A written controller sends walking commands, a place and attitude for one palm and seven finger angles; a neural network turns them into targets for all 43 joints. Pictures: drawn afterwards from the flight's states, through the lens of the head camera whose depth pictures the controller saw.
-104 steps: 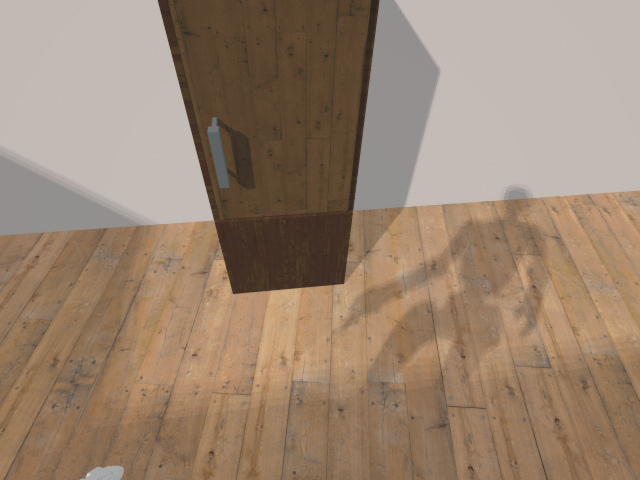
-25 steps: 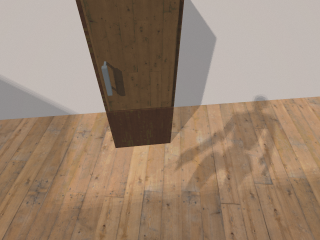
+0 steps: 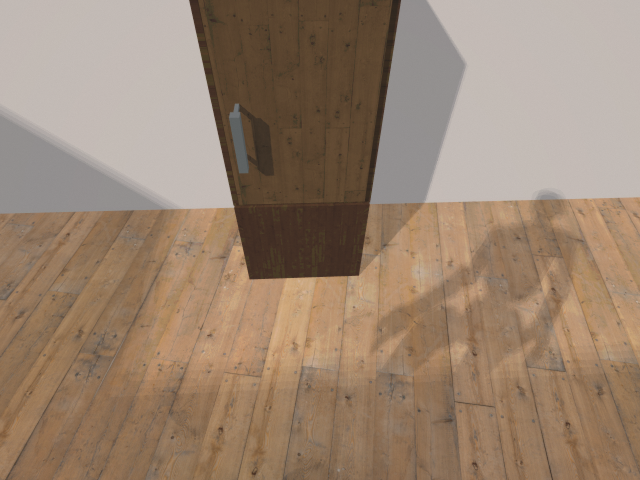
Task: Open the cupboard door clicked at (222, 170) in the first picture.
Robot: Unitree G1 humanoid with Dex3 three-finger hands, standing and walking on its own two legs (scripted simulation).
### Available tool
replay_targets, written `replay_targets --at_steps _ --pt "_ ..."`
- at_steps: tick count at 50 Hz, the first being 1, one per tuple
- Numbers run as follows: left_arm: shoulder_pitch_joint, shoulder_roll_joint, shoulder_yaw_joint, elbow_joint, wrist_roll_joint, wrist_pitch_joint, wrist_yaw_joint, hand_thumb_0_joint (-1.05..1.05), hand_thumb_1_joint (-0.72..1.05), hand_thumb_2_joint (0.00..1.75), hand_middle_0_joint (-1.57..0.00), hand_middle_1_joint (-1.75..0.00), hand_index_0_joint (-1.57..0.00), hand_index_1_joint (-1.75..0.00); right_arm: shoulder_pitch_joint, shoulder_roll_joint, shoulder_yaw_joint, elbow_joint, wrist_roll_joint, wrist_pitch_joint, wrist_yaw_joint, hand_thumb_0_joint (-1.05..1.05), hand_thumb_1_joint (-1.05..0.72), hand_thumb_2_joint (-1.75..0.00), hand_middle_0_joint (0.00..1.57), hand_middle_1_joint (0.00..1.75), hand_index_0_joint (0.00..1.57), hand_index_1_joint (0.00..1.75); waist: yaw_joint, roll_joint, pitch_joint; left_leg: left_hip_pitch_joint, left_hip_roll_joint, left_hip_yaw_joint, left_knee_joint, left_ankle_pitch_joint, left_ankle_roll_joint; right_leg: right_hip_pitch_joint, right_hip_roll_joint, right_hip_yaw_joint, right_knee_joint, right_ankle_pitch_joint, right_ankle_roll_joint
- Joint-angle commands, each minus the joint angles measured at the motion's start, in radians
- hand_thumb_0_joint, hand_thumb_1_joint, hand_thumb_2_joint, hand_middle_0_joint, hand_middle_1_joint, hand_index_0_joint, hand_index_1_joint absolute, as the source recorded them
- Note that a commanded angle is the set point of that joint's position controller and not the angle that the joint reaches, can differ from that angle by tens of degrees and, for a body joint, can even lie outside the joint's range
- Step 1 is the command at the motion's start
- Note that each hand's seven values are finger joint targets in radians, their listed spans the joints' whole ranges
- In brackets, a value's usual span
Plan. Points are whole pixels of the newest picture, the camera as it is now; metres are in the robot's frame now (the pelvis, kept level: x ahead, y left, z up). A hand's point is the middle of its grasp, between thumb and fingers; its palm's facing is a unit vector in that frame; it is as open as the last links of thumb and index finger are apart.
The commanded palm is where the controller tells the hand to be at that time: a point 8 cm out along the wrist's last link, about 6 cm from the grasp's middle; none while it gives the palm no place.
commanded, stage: take the last steps up to it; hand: left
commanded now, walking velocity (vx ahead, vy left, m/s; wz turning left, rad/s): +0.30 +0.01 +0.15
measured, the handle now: (240, 139) +0.87 +0.25 -0.09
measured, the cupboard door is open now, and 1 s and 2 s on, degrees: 0 0 0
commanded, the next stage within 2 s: come to a stop and stand still in 1.02 s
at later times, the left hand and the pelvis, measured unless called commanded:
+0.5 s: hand out of the picture +0.06 +0.16 -0.17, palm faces +0.16 -0.97 -0.20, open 7.4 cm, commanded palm none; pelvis +0.07 -0.01 +0.00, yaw +7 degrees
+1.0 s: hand (174, 467) +0.17 +0.23 -0.18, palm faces +0.16 -0.98 -0.15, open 7.4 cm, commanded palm none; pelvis +0.23 +0.07 +0.00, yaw +4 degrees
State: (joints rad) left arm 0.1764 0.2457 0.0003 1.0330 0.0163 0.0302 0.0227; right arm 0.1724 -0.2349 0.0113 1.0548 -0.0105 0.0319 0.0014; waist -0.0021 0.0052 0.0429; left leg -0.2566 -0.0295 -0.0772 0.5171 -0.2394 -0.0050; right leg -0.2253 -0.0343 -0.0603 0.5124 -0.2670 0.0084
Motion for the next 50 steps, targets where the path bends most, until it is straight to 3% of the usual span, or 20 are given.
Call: replay_targets --at_steps 1,4,6,9,10,15,18,19,21,22,24,28,35,38,39,40,41,43,45,50 --pt "0.024 0.165 0.044 -0.065 -0.001 -0.017 0.011 0.0 0.9 0.9 -0.2 -0.3 -0.2 -0.3 0.049 -0.121 -0.042 -0.054 -0.006 -0.011 -0.008 0.0 -0.9 -0.9 0.2 0.3 0.2 0.3 -0.005 -0.087 -0.078 -0.018 0.069 -0.029 0.019 0.046 0.016 -0.003 -0.176 0.138 -0.139 -0.068 -0.056" --pt "0.033 0.152 0.052 -0.065 0.01 -0.012 0.001 0.0 0.9 0.9 -0.2 -0.3 -0.2 -0.3 0.102 -0.1 -0.047 -0.043 -0.021 -0.012 -0.006 0.0 -0.9 -0.9 0.2 0.3 0.2 0.3 -0.013 -0.081 0.013 -0.078 0.055 -0.023 -0.001 -0.28 0.031 -0.104 -0.157 0.145 -0.188 -0.465 -0.053" --pt "0.039 0.13 0.053 -0.063 0.013 -0.013 -0.006 0.0 0.9 0.9 -0.2 -0.3 -0.2 -0.3 0.152 -0.092 -0.052 -0.036 -0.023 -0.02 -0.006 0.0 -0.9 -0.9 0.2 0.3 0.2 0.3 -0.027 0.004 0.061 -0.103 0.077 -0.079 -0.072 -0.378 0.054 -0.143 -0.109 0.093 -0.115 -0.472 -0.043" --pt "0.061 0.025 0.043 -0.066 0.011 -0.029 -0.021 0.0 0.9 0.9 -0.2 -0.3 -0.2 -0.3 0.23 -0.143 -0.066 -0.018 -0.021 -0.044 -0.023 0.0 -0.9 -0.9 0.2 0.3 0.2 0.3 -0.041 0.247 0.068 -0.057 0.241 -0.461 -0.36 -0.561 0.17 -0.214 0.05 -0.03 0.271 -0.235 -0.014" --pt "0.059 0.014 0.039 -0.068 0.014 -0.035 -0.023 0.0 0.9 0.9 -0.2 -0.3 -0.2 -0.3 0.244 -0.137 -0.069 -0.015 -0.016 -0.051 -0.026 0.0 -0.9 -0.9 0.2 0.3 0.2 0.3 -0.046 0.224 0.052 -0.005 0.266 -0.505 -0.383 -0.516 0.21 -0.269 0.036 0.011 0.362 -0.236 -0.023" --pt "0.063 -0.024 0.035 -0.067 0.006 -0.064 -0.034 0.0 0.9 0.9 -0.2 -0.3 -0.2 -0.3 0.273 -0.092 -0.064 0.016 -0.015 -0.072 -0.036 0.0 -0.9 -0.9 0.2 0.3 0.2 0.3 -0.036 0.155 0.002 0.103 0.227 -0.352 -0.285 -0.113 0.217 -0.229 0.012 0.012 0.231 -0.238 -0.013" --pt "0.189 -0.04 0.04 -0.015 0.002 -0.07 -0.033 0.0 0.9 0.9 -0.2 -0.3 -0.2 -0.3 0.25 -0.078 -0.064 0.027 -0.008 -0.069 -0.038 0.0 -0.9 -0.9 0.2 0.3 0.2 0.3 0.026 0.093 -0.031 -0.038 0.155 -0.222 -0.161 -0.075 0.151 0.083 0.043 -0.03 -0.056 -0.048 -0.007" --pt "0.25 -0.006 0.051 0.012 0.004 -0.076 -0.026 0.0 0.9 0.9 -0.2 -0.3 -0.2 -0.3 0.239 -0.05 -0.063 0.025 -0.004 -0.072 -0.035 0.0 -0.9 -0.9 0.2 0.3 0.2 0.3 0.053 0.028 -0.021 -0.185 0.113 -0.16 -0.075 -0.146 0.114 0.241 -0.01 0.034 -0.12 -0.043 -0.018" --pt "0.391 0.138 0.086 0.037 0.009 -0.079 -0.004 0.0 0.9 0.9 -0.2 -0.3 -0.2 -0.3 0.162 0.011 -0.055 -0.046 -0.008 -0.077 -0.019 0.0 -0.9 -0.9 0.2 0.3 0.2 0.3 0.118 -0.256 0.019 -0.515 0.004 0.076 0.343 -0.298 0.035 0.365 -0.408 0.538 -0.373 -0.375 -0.168" --pt "0.391 0.121 0.083 0.047 0.001 -0.083 0.002 0.0 0.9 0.9 -0.2 -0.3 -0.2 -0.3 0.115 -0.028 -0.074 -0.049 -0.019 -0.074 -0.013 0.0 -0.9 -0.9 0.2 0.3 0.2 0.3 0.103 -0.169 0.063 -0.513 0.069 0.052 0.445 -0.262 0.035 0.244 -0.414 0.556 -0.4 -0.472 -0.202" --pt "0.317 0.042 0.064 0.042 0.007 -0.089 0.002 0.0 0.9 0.9 -0.2 -0.3 -0.2 -0.3 0.108 -0.001 -0.078 -0.035 -0.022 -0.064 0.002 0.0 -0.9 -0.9 0.2 0.3 0.2 0.3 0.052 -0.135 0.164 -0.492 0.12 0.066 0.533 -0.141 0.027 0.092 -0.343 0.441 -0.415 -0.4 -0.181" --pt "0.307 -0.02 0.046 0.054 0.009 -0.108 0.003 0.0 0.9 0.9 -0.2 -0.3 -0.2 -0.3 0.136 0.052 -0.077 -0.018 -0.02 -0.055 0.013 0.0 -0.9 -0.9 0.2 0.3 0.2 0.3 0.005 -0.116 0.127 -0.418 0.138 0.132 0.504 0.005 -0.002 0.082 -0.234 0.167 -0.366 0.035 -0.146" --pt "0.383 -0.001 0.047 0.105 0.014 -0.109 0.009 0.0 0.9 0.9 -0.2 -0.3 -0.2 -0.3 -0.054 0.069 -0.061 -0.09 -0.009 -0.072 0.028 0.0 -0.9 -0.9 0.2 0.3 0.2 0.3 0.039 -0.151 0.114 -0.275 0.101 0.223 0.212 0.036 0.015 0.12 -0.203 0.085 -0.294 0.366 -0.136" --pt "0.344 0.016 0.058 0.101 0.011 -0.104 0.009 0.0 0.9 0.9 -0.2 -0.3 -0.2 -0.3 0.092 0.03 -0.071 -0.047 -0.012 -0.086 0.013 0.0 -0.9 -0.9 0.2 0.3 0.2 0.3 -0.043 -0.112 0.03 0.031 0.053 0.239 0.059 0.062 0.045 0.067 -0.172 0.035 -0.084 0.48 -0.114" --pt "0.339 0.007 0.059 0.099 0.006 -0.102 0.007 0.0 0.9 0.9 -0.2 -0.3 -0.2 -0.3 0.244 -0.02 -0.081 -0.005 -0.016 -0.092 0.0 0.0 -0.9 -0.9 0.2 0.3 0.2 0.3 -0.102 -0.049 -0.071 0.231 0.078 0.204 -0.005 0.092 0.058 0.028 -0.135 0.008 0.119 0.449 -0.091" --pt "0.405 -0.045 0.057 0.088 -0.004 -0.097 -0.002 0.0 0.9 0.9 -0.2 -0.3 -0.2 -0.3 0.349 -0.137 -0.106 0.02 -0.028 -0.099 -0.015 0.0 -0.9 -0.9 0.2 0.3 0.2 0.3 -0.116 0.176 -0.203 0.465 0.323 -0.101 -0.055 0.12 0.133 -0.176 -0.025 -0.056 0.405 0.091 -0.043" --pt "0.371 -0.065 0.046 0.05 -0.004 -0.096 -0.008 0.0 0.9 0.9 -0.2 -0.3 -0.2 -0.3 0.399 -0.201 -0.115 0.022 -0.013 -0.089 -0.021 0.0 -0.9 -0.9 0.2 0.3 0.2 0.3 -0.115 0.27 -0.215 0.463 0.482 -0.343 -0.199 0.121 0.216 -0.313 0.048 -0.024 0.661 -0.315 -0.034" --pt "0.285 -0.067 0.051 0.041 0.005 -0.086 -0.008 0.0 0.9 0.9 -0.2 -0.3 -0.2 -0.3 0.224 -0.121 -0.102 -0.01 -0.004 -0.089 -0.028 0.0 -0.9 -0.9 0.2 0.3 0.2 0.3 -0.074 0.164 -0.063 0.213 0.466 -0.276 -0.298 -0.141 0.216 -0.403 -0.043 0.049 0.801 -0.201 -0.044" --pt "0.268 -0.078 0.056 0.054 0.018 -0.072 -0.024 0.0 0.9 0.9 -0.2 -0.3 -0.2 -0.3 0.136 -0.021 -0.073 -0.023 -0.008 -0.102 -0.029 0.0 -0.9 -0.9 0.2 0.3 0.2 0.3 -0.019 0.088 0.045 0.032 0.387 -0.128 -0.329 -0.076 0.183 -0.356 -0.089 0.056 0.74 -0.094 -0.03" --pt "0.288 -0.104 0.057 0.039 0.021 -0.041 -0.027 0.0 0.9 0.9 -0.2 -0.3 -0.2 -0.3 0.13 0.011 -0.073 -0.027 -0.009 -0.115 -0.029 0.0 -0.9 -0.9 0.2 0.3 0.2 0.3 0.022 0.082 0.02 -0.002 0.315 0.069 -0.329 0.15 0.185 -0.279 -0.095 0.021 0.503 -0.008 0.001"
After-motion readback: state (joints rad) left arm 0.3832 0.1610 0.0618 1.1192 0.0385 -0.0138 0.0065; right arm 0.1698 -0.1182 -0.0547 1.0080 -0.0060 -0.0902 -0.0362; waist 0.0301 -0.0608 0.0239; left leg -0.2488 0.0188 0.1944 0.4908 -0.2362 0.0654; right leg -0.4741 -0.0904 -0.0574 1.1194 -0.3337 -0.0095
